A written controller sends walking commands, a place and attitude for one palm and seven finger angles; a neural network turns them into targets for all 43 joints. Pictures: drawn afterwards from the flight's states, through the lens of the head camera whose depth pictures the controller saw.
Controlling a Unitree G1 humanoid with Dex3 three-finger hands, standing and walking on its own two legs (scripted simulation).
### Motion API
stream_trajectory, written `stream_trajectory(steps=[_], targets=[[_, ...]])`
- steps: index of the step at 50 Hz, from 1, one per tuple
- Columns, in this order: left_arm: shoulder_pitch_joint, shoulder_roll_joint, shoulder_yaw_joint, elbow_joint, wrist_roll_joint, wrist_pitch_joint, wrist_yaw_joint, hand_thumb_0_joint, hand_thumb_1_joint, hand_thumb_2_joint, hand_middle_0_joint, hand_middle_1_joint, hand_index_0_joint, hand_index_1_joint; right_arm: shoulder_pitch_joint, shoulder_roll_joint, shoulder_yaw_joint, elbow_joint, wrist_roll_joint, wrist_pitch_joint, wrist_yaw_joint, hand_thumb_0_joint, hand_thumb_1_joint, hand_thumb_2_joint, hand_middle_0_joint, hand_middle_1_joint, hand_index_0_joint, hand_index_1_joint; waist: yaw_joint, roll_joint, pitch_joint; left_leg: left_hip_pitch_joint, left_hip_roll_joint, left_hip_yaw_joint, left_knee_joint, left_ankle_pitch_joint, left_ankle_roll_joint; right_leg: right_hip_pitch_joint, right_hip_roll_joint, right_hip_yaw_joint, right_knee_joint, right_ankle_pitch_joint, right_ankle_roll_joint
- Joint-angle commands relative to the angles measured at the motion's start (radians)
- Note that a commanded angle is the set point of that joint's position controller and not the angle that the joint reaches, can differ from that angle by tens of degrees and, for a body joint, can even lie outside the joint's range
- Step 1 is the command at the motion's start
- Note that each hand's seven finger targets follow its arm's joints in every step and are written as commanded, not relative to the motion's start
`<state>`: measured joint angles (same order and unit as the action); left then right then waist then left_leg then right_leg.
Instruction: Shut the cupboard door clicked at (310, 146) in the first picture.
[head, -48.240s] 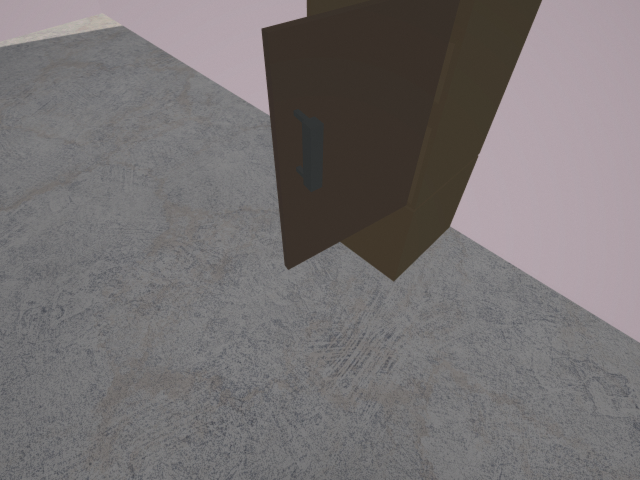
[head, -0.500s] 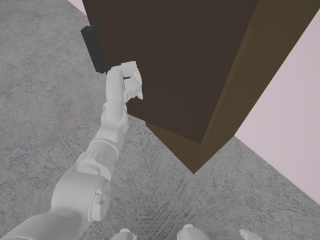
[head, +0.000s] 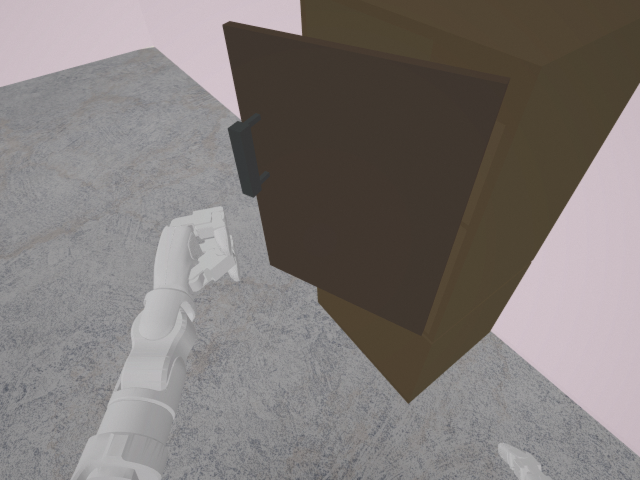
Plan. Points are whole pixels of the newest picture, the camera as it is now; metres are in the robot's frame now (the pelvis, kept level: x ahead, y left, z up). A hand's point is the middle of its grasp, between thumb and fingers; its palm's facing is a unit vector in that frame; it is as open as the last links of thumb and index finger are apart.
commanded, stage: draw the hand back to the body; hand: left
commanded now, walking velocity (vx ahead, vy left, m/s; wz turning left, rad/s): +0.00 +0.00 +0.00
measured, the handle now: (253, 155) +0.65 +0.15 +0.06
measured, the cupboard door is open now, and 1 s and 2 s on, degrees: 23 23 23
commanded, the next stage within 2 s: step back with the hand held close in 1.08 s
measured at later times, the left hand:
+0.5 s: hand (71, 319) +0.24 +0.25 +0.16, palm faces +0.33 -0.89 -0.30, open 4.5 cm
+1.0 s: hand out of the picture +0.20 +0.29 +0.18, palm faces +0.49 -0.78 -0.38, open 7.3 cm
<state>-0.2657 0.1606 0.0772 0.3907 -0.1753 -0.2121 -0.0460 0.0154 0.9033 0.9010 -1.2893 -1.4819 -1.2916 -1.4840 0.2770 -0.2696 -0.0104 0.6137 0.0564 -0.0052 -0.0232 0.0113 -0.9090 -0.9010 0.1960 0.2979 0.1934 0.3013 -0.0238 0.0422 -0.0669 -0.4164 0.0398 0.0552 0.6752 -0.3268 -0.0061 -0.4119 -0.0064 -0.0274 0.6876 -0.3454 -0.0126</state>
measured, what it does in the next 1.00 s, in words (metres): stands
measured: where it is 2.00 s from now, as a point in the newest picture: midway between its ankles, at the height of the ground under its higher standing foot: outside the picture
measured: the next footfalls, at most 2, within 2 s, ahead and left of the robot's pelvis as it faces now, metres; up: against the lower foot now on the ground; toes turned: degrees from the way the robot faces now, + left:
none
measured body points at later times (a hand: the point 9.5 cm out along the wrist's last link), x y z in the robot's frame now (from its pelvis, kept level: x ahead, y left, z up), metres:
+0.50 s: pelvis +0.02 +0.03 +0.02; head -0.01 +0.00 +0.47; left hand +0.22 +0.30 +0.17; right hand +0.21 -0.17 -0.06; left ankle +0.01 +0.13 -0.72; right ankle +0.00 -0.11 -0.72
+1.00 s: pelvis +0.02 +0.02 +0.02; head -0.01 -0.01 +0.47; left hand +0.16 +0.33 +0.20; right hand +0.21 -0.20 -0.06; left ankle +0.01 +0.13 -0.72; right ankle +0.00 -0.11 -0.72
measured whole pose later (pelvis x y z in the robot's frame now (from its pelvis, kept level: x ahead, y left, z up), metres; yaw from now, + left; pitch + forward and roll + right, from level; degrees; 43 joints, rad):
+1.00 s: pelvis +0.02 +0.02 +0.02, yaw +2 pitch -4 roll +0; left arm 0.46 0.33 0.33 -0.37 -0.07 -0.07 0.11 0.01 0.90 0.90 -0.23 -0.32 -0.23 -0.32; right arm 0.19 -0.23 0.02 0.63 0.01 -0.09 -0.08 0.01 -0.91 -0.90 0.20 0.30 0.20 0.30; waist 0.07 0.06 0.00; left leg -0.11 0.00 0.04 0.43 -0.24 0.01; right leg -0.09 -0.03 -0.05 0.41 -0.25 0.01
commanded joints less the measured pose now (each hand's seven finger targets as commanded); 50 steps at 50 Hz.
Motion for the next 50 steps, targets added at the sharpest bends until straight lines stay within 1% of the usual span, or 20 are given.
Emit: stream_trajectory(steps=[1, 2, 4, 7, 8, 9, 10, 14, 15, 21, 23, 24, 33, 35, 37, 40, 43, 44, 48, 50], targets=[[-0.221, 0.208, 0.015, -0.404, 0.058, -0.01, 0.026, 0.0, 0.9, 0.9, -1.135, -1.32, -1.135, -1.32, -0.151, -0.059, -0.018, -0.183, 0.004, -0.036, -0.03, 0.0, -0.9, -0.9, 0.2, 0.3, 0.2, 0.3, 0.026, -0.103, -0.188, 0.163, -0.047, -0.008, -0.16, 0.124, 0.042, 0.163, -0.01, 0.046, -0.206, 0.195, 0.011], [-0.17, 0.19, 0.019, -0.421, 0.064, 0.009, 0.051, 0.0, 0.9, 0.9, -1.107, -1.29, -1.107, -1.29, -0.163, -0.059, -0.014, -0.189, 0.001, -0.028, -0.041, 0.0, -0.9, -0.9, 0.2, 0.3, 0.2, 0.3, 0.022, -0.087, -0.154, 0.181, -0.043, -0.01, -0.175, 0.122, 0.043, 0.161, -0.01, 0.041, -0.228, 0.175, 0.012], [-0.104, 0.201, 0.021, -0.47, 0.079, 0.044, 0.077, 0.0, 0.9, 0.9, -1.053, -1.23, -1.053, -1.23, -0.179, -0.058, -0.005, -0.186, -0.002, -0.013, -0.055, 0.0, -0.9, -0.9, 0.2, 0.3, 0.2, 0.3, 0.025, -0.086, -0.119, 0.22, -0.038, -0.014, -0.21, 0.14, 0.046, 0.185, -0.007, 0.029, -0.256, 0.189, 0.011], [-0.031, 0.194, 0.016, -0.566, 0.095, 0.074, 0.097, 0.0, 0.9, 0.9, -0.97, -1.14, -0.97, -1.14, -0.195, -0.051, 0.01, -0.19, -0.01, -0.009, -0.061, 0.0, -0.9, -0.9, 0.2, 0.3, 0.2, 0.3, 0.026, -0.028, -0.099, 0.283, -0.032, -0.023, -0.257, 0.172, 0.038, 0.221, 0.003, 0.006, -0.279, 0.21, 0.002], [0.011, 0.199, 0.016, -0.573, 0.097, 0.084, 0.099, 0.0, 0.9, 0.9, -0.943, -1.11, -0.943, -1.11, -0.198, -0.055, 0.011, -0.187, -0.012, -0.011, -0.063, 0.0, -0.9, -0.9, 0.2, 0.3, 0.2, 0.3, 0.029, -0.031, -0.074, 0.291, -0.029, -0.025, -0.272, 0.174, 0.039, 0.226, 0.004, 0.004, -0.296, 0.207, 0.002], [0.021, 0.202, 0.023, -0.606, 0.099, 0.091, 0.104, 0.0, 0.9, 0.9, -0.915, -1.08, -0.915, -1.08, -0.203, -0.051, 0.017, -0.19, -0.015, -0.013, -0.064, 0.0, -0.9, -0.9, 0.2, 0.3, 0.2, 0.3, 0.03, 0.001, -0.07, 0.307, -0.029, -0.027, -0.286, 0.185, 0.037, 0.237, 0.002, 0.001, -0.303, 0.218, 0.0], [0.039, 0.209, 0.034, -0.626, 0.102, 0.099, 0.11, 0.0, 0.9, 0.9, -0.887, -1.05, -0.887, -1.05, -0.203, -0.051, 0.019, -0.188, -0.018, -0.013, -0.064, 0.0, -0.9, -0.9, 0.2, 0.3, 0.2, 0.3, 0.031, -0.011, -0.064, 0.321, -0.027, -0.032, -0.296, 0.199, 0.035, 0.247, 0.006, -0.005, -0.308, 0.229, -0.001], [0.151, 0.223, 0.059, -0.742, 0.109, 0.115, 0.122, 0.0, 0.9, 0.9, -0.777, -0.93, -0.777, -0.93, -0.214, -0.05, 0.025, -0.193, -0.03, -0.025, -0.061, 0.0, -0.9, -0.9, 0.2, 0.3, 0.2, 0.3, 0.042, 0.038, -0.071, 0.358, -0.023, -0.039, -0.323, 0.253, 0.028, 0.295, 0.007, -0.013, -0.326, 0.26, -0.005], [0.159, 0.227, 0.063, -0.767, 0.113, 0.116, 0.126, 0.0, 0.9, 0.9, -0.75, -0.9, -0.75, -0.9, -0.217, -0.05, 0.028, -0.192, -0.033, -0.029, -0.06, 0.0, -0.9, -0.9, 0.2, 0.3, 0.2, 0.3, 0.042, 0.025, -0.065, 0.361, -0.022, -0.047, -0.328, 0.261, 0.024, 0.298, 0.01, -0.018, -0.328, 0.262, -0.006], [0.342, 0.272, 0.159, -0.863, 0.113, 0.124, 0.142, 0.0, 0.9, 0.9, -0.585, -0.72, -0.585, -0.72, -0.225, -0.049, 0.024, -0.188, -0.044, -0.046, -0.055, 0.0, -0.9, -0.9, 0.2, 0.3, 0.2, 0.3, 0.061, 0.007, -0.041, 0.354, -0.019, -0.054, -0.337, 0.31, 0.017, 0.333, 0.01, -0.026, -0.332, 0.288, -0.005], [0.43, 0.308, 0.216, -0.865, 0.112, 0.126, 0.146, 0.0, 0.9, 0.9, -0.53, -0.66, -0.53, -0.66, -0.223, -0.055, 0.018, -0.18, -0.046, -0.049, -0.053, 0.0, -0.9, -0.9, 0.2, 0.3, 0.2, 0.3, 0.073, 0.008, -0.037, 0.336, -0.02, -0.05, -0.334, 0.319, 0.015, 0.351, 0.009, -0.025, -0.337, 0.296, -0.005], [0.439, 0.295, 0.216, -0.889, 0.109, 0.124, 0.145, 0.0, 0.9, 0.9, -0.502, -0.63, -0.502, -0.63, -0.227, -0.048, 0.02, -0.185, -0.045, -0.049, -0.052, 0.0, -0.9, -0.9, 0.2, 0.3, 0.2, 0.3, 0.07, 0.003, -0.032, 0.332, -0.021, -0.049, -0.335, 0.313, 0.014, 0.349, 0.005, -0.027, -0.334, 0.294, -0.002], [0.642, 0.401, 0.399, -0.985, 0.103, 0.098, 0.169, 0.0, 0.9, 0.9, -0.255, -0.36, -0.255, -0.36, -0.22, -0.058, -0.003, -0.163, -0.043, -0.092, -0.053, 0.0, -0.9, -0.9, 0.2, 0.3, 0.2, 0.3, 0.092, 0.027, -0.025, 0.306, -0.021, -0.041, -0.318, 0.332, 0.015, 0.355, 0.005, -0.029, -0.331, 0.303, 0.001], [0.665, 0.406, 0.422, -1.016, 0.102, 0.089, 0.172, 0.0, 0.9, 0.9, -0.2, -0.3, -0.2, -0.3, -0.219, -0.054, -0.006, -0.166, -0.039, -0.101, -0.054, 0.0, -0.9, -0.9, 0.2, 0.3, 0.2, 0.3, 0.092, 0.052, -0.024, 0.308, -0.021, -0.035, -0.315, 0.325, 0.015, 0.346, 0.004, -0.029, -0.325, 0.295, 0.002], [0.639, 0.346, 0.358, -0.983, 0.107, 0.091, 0.169, 0.0, 0.9, 0.9, -0.2, -0.3, -0.2, -0.3, -0.212, -0.059, -0.007, -0.155, -0.039, -0.111, -0.054, 0.0, -0.9, -0.9, 0.2, 0.3, 0.2, 0.3, 0.075, 0.033, 0.032, 0.301, -0.019, -0.037, -0.323, 0.292, 0.016, 0.298, 0.005, -0.032, -0.332, 0.258, 0.005], [0.598, 0.342, 0.339, -0.961, 0.113, 0.089, 0.174, 0.0, 0.9, 0.9, -0.2, -0.3, -0.2, -0.3, -0.206, -0.07, -0.013, -0.144, -0.04, -0.124, -0.061, 0.0, -0.9, -0.9, 0.2, 0.3, 0.2, 0.3, 0.069, 0.009, 0.06, 0.298, -0.021, -0.037, -0.333, 0.234, 0.023, 0.273, 0.003, -0.029, -0.343, 0.208, 0.008], [0.609, 0.371, 0.37, -0.945, 0.112, 0.085, 0.179, 0.0, 0.9, 0.9, -0.2, -0.3, -0.2, -0.3, -0.206, -0.075, -0.015, -0.137, -0.045, -0.131, -0.067, 0.0, -0.9, -0.9, 0.2, 0.3, 0.2, 0.3, 0.081, -0.021, 0.033, 0.299, -0.025, -0.039, -0.335, 0.22, 0.029, 0.295, 0.002, -0.027, -0.349, 0.199, 0.006], [0.606, 0.359, 0.358, -0.97, 0.112, 0.079, 0.177, 0.0, 0.9, 0.9, -0.2, -0.3, -0.2, -0.3, -0.211, -0.066, -0.014, -0.144, -0.042, -0.134, -0.067, 0.0, -0.9, -0.9, 0.2, 0.3, 0.2, 0.3, 0.08, 0.0, 0.017, 0.307, -0.026, -0.033, -0.33, 0.228, 0.03, 0.301, -0.003, -0.022, -0.343, 0.207, 0.007], [0.627, 0.4, 0.402, -0.982, 0.11, 0.074, 0.179, 0.0, 0.9, 0.9, -0.2, -0.3, -0.2, -0.3, -0.217, -0.063, -0.011, -0.138, -0.045, -0.138, -0.068, 0.0, -0.9, -0.9, 0.2, 0.3, 0.2, 0.3, 0.093, 0.016, 0.009, 0.297, -0.029, -0.032, -0.322, 0.245, 0.028, 0.322, 0.0, -0.019, -0.348, 0.23, 0.004], [0.636, 0.384, 0.393, -0.983, 0.107, 0.073, 0.177, 0.0, 0.9, 0.9, -0.2, -0.3, -0.2, -0.3, -0.22, -0.052, -0.008, -0.144, -0.045, -0.137, -0.067, 0.0, -0.9, -0.9, 0.2, 0.3, 0.2, 0.3, 0.091, 0.026, 0.013, 0.301, -0.03, -0.025, -0.319, 0.251, 0.027, 0.318, -0.002, -0.017, -0.345, 0.241, 0.006]])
